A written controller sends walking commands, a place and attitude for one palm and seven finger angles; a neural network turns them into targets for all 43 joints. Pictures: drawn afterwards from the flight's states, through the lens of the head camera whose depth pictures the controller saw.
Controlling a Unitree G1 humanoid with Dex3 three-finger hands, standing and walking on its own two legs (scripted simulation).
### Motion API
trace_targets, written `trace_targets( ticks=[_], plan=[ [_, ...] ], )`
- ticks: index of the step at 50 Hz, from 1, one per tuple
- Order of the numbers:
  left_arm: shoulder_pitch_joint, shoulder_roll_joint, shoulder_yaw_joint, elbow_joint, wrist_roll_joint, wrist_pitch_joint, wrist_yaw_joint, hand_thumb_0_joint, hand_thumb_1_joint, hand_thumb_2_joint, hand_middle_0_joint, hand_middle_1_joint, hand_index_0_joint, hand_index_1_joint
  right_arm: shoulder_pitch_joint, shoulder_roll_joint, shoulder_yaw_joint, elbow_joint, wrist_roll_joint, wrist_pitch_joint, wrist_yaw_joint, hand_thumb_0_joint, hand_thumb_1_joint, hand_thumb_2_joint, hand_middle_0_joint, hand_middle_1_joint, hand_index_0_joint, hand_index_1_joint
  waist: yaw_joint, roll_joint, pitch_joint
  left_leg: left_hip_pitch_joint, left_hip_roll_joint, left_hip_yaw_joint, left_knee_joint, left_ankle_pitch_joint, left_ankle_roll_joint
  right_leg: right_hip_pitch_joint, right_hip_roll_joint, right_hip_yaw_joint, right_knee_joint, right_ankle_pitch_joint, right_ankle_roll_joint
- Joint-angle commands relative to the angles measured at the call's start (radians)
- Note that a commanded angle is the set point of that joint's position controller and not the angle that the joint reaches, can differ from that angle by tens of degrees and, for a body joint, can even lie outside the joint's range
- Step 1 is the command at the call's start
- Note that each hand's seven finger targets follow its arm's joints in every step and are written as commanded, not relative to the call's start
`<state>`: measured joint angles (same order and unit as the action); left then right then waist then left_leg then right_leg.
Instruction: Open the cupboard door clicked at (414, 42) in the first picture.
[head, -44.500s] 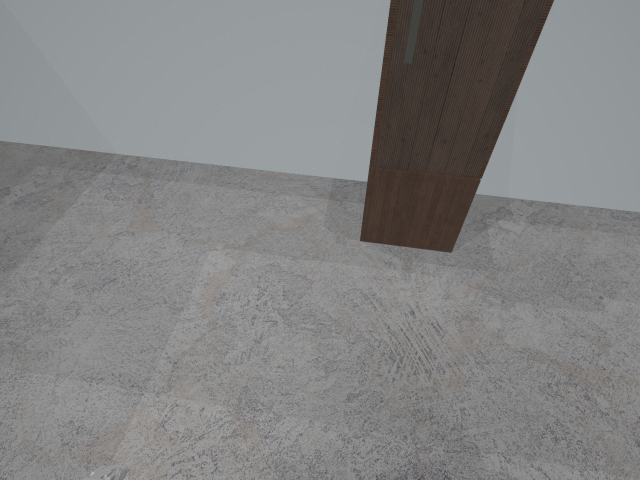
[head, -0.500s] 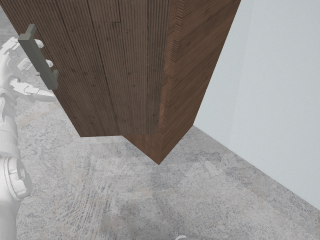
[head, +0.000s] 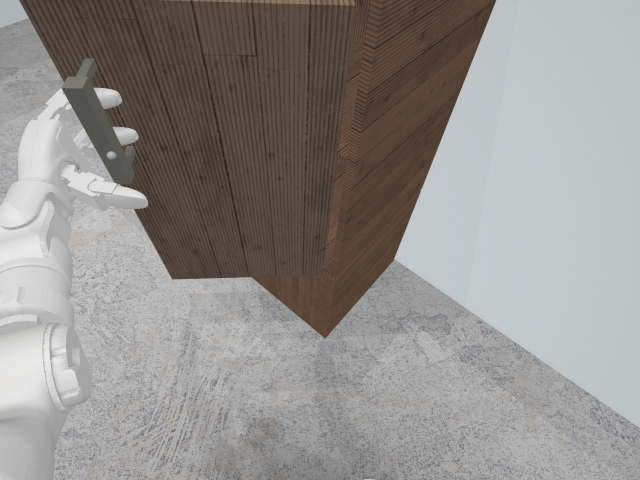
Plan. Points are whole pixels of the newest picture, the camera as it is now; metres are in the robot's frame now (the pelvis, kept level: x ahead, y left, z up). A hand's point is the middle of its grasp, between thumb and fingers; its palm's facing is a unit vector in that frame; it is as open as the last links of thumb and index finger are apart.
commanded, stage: slide the fingers in behind the handle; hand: left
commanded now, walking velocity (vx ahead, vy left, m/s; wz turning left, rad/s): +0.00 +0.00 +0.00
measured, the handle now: (107, 125) +0.53 +0.26 +0.13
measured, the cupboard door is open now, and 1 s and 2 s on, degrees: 44 44 69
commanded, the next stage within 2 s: close the thumb around the handle in 0.34 s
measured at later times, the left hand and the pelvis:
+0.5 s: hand (111, 154) +0.47 +0.24 +0.13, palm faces +0.02 -1.00 +0.01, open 13.9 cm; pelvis +0.00 +0.00 +0.00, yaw -1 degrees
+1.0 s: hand (110, 155) +0.47 +0.24 +0.13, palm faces +0.02 -1.00 +0.02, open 6.5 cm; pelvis +0.00 +0.01 +0.00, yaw +0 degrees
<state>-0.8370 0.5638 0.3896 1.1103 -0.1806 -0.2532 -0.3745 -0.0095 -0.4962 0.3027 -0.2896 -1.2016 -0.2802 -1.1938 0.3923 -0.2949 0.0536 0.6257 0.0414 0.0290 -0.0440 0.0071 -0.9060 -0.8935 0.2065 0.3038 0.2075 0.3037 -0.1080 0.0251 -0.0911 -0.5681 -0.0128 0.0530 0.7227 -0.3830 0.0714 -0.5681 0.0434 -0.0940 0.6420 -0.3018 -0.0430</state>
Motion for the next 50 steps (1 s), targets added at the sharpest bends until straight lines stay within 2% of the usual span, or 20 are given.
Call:
trace_targets(
  ticks=[1, 2, 3, 6, 11, 14, 16, 22, 23, 25, 28, 31, 32, 35, 36, 38, 40, 42, 47, 50],
  plan=[
    [-0.446, 0.282, 0.042, -0.193, -0.012, -0.062, 0.007, 0.000, -0.500, 0.300, -0.300, -1.200, -0.300, -1.200, 0.098, -0.174, -0.061, -0.072, -0.004, -0.023, -0.012, 0.000, -0.900, -0.900, 0.200, 0.300, 0.200, 0.300, -0.008, 0.062, -0.346, 0.240, 0.037, -0.117, -0.072, 0.447, -0.043, 0.134, -0.007, 0.079, -0.028, 0.331, 0.011],
    [-0.473, 0.249, 0.010, -0.197, -0.006, -0.063, 0.005, 0.000, -0.500, 0.300, -0.300, -1.200, -0.300, -1.200, 0.094, -0.170, -0.060, -0.072, -0.004, -0.025, -0.011, 0.000, -0.900, -0.900, 0.200, 0.300, 0.200, 0.300, -0.018, 0.090, -0.341, 0.250, 0.036, -0.116, -0.071, 0.440, -0.045, 0.115, -0.008, 0.078, -0.029, 0.320, 0.011],
    [-0.461, 0.282, 0.038, -0.176, -0.001, -0.064, 0.009, 0.000, -0.500, 0.300, -0.300, -1.200, -0.300, -1.200, 0.101, -0.174, -0.062, -0.068, -0.005, -0.024, -0.013, 0.000, -0.900, -0.900, 0.200, 0.300, 0.200, 0.300, -0.013, 0.057, -0.331, 0.234, 0.038, -0.121, -0.070, 0.422, -0.045, 0.116, -0.007, 0.077, -0.029, 0.307, 0.010],
    [-0.487, 0.263, 0.020, -0.205, -0.005, -0.080, 0.006, 0.000, -0.500, 0.300, -0.300, -1.200, -0.300, -1.200, 0.096, -0.171, -0.062, -0.072, -0.004, -0.027, -0.014, 0.000, -0.900, -0.900, 0.200, 0.300, 0.200, 0.300, -0.017, 0.094, -0.363, 0.271, 0.038, -0.122, -0.067, 0.451, -0.049, 0.113, -0.006, 0.079, -0.027, 0.316, 0.010],
    [-0.473, 0.324, 0.070, -0.188, -0.006, -0.085, 0.004, 0.000, -0.500, 0.300, -0.300, -1.200, -0.300, -1.200, 0.104, -0.176, -0.061, -0.069, -0.007, -0.029, -0.016, 0.000, -0.900, -0.900, 0.200, 0.300, 0.200, 0.300, -0.002, 0.081, -0.381, 0.248, 0.037, -0.120, -0.065, 0.461, -0.048, 0.143, -0.007, 0.083, -0.021, 0.336, 0.009],
    [-0.501, 0.270, 0.017, -0.169, -0.002, -0.076, -0.003, 0.000, -0.500, 0.300, -0.300, -1.200, -0.300, -1.200, 0.103, -0.173, -0.059, -0.066, -0.005, -0.029, -0.016, 0.000, -0.900, -0.900, 0.200, 0.300, 0.200, 0.300, -0.027, 0.079, -0.335, 0.237, 0.039, -0.121, -0.072, 0.406, -0.048, 0.104, -0.005, 0.077, -0.029, 0.293, 0.012],
    [-0.479, 0.316, 0.059, -0.175, -0.005, -0.080, -0.001, 0.000, -0.500, 0.300, -0.300, -1.200, -0.300, -1.200, 0.108, -0.177, -0.061, -0.070, -0.006, -0.030, -0.016, 0.000, -0.900, -0.900, 0.200, 0.300, 0.200, 0.300, -0.010, 0.078, -0.369, 0.235, 0.037, -0.119, -0.069, 0.419, -0.045, 0.133, -0.006, 0.083, -0.025, 0.308, 0.010],
    [-0.465, 0.339, 0.070, -0.177, -0.003, -0.080, -0.009, 0.000, -0.500, 0.300, -0.300, -1.200, -0.300, -1.200, 0.113, -0.178, -0.061, -0.072, -0.006, -0.024, -0.017, 0.000, -0.900, -0.900, 0.200, 0.300, 0.200, 0.300, -0.007, 0.090, -0.370, 0.230, 0.038, -0.118, -0.066, 0.433, -0.046, 0.135, -0.004, 0.081, -0.022, 0.320, 0.010],
    [-0.469, 0.302, 0.046, -0.184, -0.007, -0.079, -0.013, 0.000, -0.444, 0.324, -0.304, -1.206, -0.304, -1.206, 0.111, -0.175, -0.061, -0.074, -0.007, -0.025, -0.015, 0.000, -0.900, -0.900, 0.200, 0.300, 0.200, 0.300, -0.012, 0.107, -0.370, 0.244, 0.038, -0.116, -0.067, 0.439, -0.047, 0.125, -0.004, 0.080, -0.024, 0.319, 0.010],
    [-0.456, 0.313, 0.059, -0.200, -0.017, -0.085, -0.017, 0.000, -0.332, 0.372, -0.312, -1.218, -0.312, -1.218, 0.116, -0.179, -0.063, -0.077, -0.007, -0.025, -0.014, 0.000, -0.900, -0.900, 0.200, 0.300, 0.200, 0.300, -0.006, 0.101, -0.395, 0.258, 0.040, -0.119, -0.061, 0.472, -0.048, 0.137, -0.001, 0.079, -0.020, 0.332, 0.008],
    [-0.439, 0.325, 0.066, -0.162, -0.017, -0.069, -0.023, 0.000, -0.164, 0.444, -0.324, -1.236, -0.324, -1.236, 0.113, -0.180, -0.062, -0.074, -0.004, -0.022, -0.017, 0.000, -0.900, -0.900, 0.200, 0.300, 0.200, 0.300, -0.012, 0.052, -0.343, 0.200, 0.038, -0.108, -0.068, 0.408, -0.037, 0.145, -0.003, 0.085, -0.031, 0.326, 0.013],
    [-0.451, 0.331, 0.066, -0.193, -0.010, -0.072, -0.020, 0.000, 0.004, 0.516, -0.336, -1.254, -0.336, -1.254, 0.109, -0.177, -0.063, -0.077, -0.004, -0.022, -0.017, 0.000, -0.900, -0.900, 0.200, 0.300, 0.200, 0.300, -0.005, 0.123, -0.361, 0.237, 0.038, -0.113, -0.066, 0.433, -0.045, 0.123, -0.004, 0.082, -0.027, 0.314, 0.009],
    [-0.474, 0.307, 0.043, -0.199, -0.011, -0.073, -0.019, 0.000, 0.060, 0.540, -0.340, -1.260, -0.340, -1.260, 0.110, -0.176, -0.062, -0.073, -0.004, -0.022, -0.017, 0.000, -0.900, -0.900, 0.200, 0.300, 0.200, 0.300, -0.020, 0.121, -0.353, 0.252, 0.042, -0.119, -0.067, 0.439, -0.049, 0.104, -0.003, 0.077, -0.029, 0.307, 0.010],
    [-0.459, 0.322, 0.070, -0.220, -0.026, -0.084, -0.019, 0.000, 0.228, 0.612, -0.352, -1.278, -0.352, -1.278, 0.117, -0.181, -0.067, -0.074, -0.007, -0.026, -0.017, 0.000, -0.900, -0.900, 0.200, 0.300, 0.200, 0.300, -0.011, 0.082, -0.397, 0.273, 0.043, -0.122, -0.059, 0.480, -0.047, 0.130, 0.000, 0.078, -0.025, 0.334, 0.010],
    [-0.442, 0.323, 0.071, -0.213, -0.023, -0.082, -0.021, 0.000, 0.284, 0.636, -0.356, -1.284, -0.356, -1.284, 0.112, -0.178, -0.066, -0.074, -0.006, -0.025, -0.016, 0.000, -0.900, -0.900, 0.200, 0.300, 0.200, 0.300, -0.002, 0.109, -0.402, 0.273, 0.042, -0.118, -0.059, 0.487, -0.050, 0.131, -0.001, 0.080, -0.023, 0.338, 0.011],
    [-0.458, 0.263, 0.022, -0.191, -0.020, -0.072, -0.023, 0.000, 0.396, 0.684, -0.364, -1.296, -0.364, -1.296, 0.108, -0.174, -0.064, -0.068, -0.005, -0.026, -0.014, 0.000, -0.900, -0.900, 0.200, 0.300, 0.200, 0.300, -0.022, 0.094, -0.352, 0.268, 0.045, -0.123, -0.062, 0.464, -0.052, 0.091, 0.000, 0.072, -0.029, 0.311, 0.012],
    [-0.438, 0.309, 0.060, -0.186, -0.019, -0.069, -0.019, 0.000, 0.508, 0.732, -0.372, -1.308, -0.372, -1.308, 0.112, -0.180, -0.065, -0.071, -0.005, -0.024, -0.016, 0.000, -0.900, -0.900, 0.200, 0.300, 0.200, 0.300, -0.008, 0.093, -0.355, 0.258, 0.043, -0.124, -0.061, 0.467, -0.051, 0.101, -0.001, 0.073, -0.024, 0.308, 0.007],
    [-0.490, 0.275, 0.022, -0.196, -0.011, -0.065, -0.011, 0.000, 0.620, 0.780, -0.380, -1.320, -0.380, -1.320, 0.104, -0.174, -0.061, -0.070, -0.006, -0.026, -0.016, 0.000, -0.900, -0.900, 0.200, 0.300, 0.200, 0.300, -0.022, 0.111, -0.337, 0.262, 0.043, -0.130, -0.067, 0.446, -0.056, 0.080, -0.002, 0.070, -0.027, 0.289, 0.010],
    [-0.484, 0.283, 0.039, -0.196, -0.012, -0.078, 0.000, 0.000, 0.900, 0.900, -0.400, -1.350, -0.400, -1.350, 0.112, -0.176, -0.063, -0.066, -0.008, -0.029, -0.013, 0.000, -0.900, -0.900, 0.200, 0.300, 0.200, 0.300, -0.018, 0.087, -0.377, 0.282, 0.046, -0.135, -0.058, 0.486, -0.062, 0.091, -0.001, 0.071, -0.021, 0.305, 0.011],
    [-0.475, 0.267, 0.028, -0.188, -0.015, -0.079, -0.002, 0.000, 0.900, 0.900, -0.400, -1.350, -0.400, -1.350, 0.109, -0.175, -0.063, -0.068, -0.007, -0.029, -0.014, 0.000, -0.900, -0.900, 0.200, 0.300, 0.200, 0.300, -0.017, 0.085, -0.363, 0.273, 0.045, -0.130, -0.057, 0.486, -0.057, 0.094, -0.002, 0.072, -0.021, 0.309, 0.009]
  ],
)
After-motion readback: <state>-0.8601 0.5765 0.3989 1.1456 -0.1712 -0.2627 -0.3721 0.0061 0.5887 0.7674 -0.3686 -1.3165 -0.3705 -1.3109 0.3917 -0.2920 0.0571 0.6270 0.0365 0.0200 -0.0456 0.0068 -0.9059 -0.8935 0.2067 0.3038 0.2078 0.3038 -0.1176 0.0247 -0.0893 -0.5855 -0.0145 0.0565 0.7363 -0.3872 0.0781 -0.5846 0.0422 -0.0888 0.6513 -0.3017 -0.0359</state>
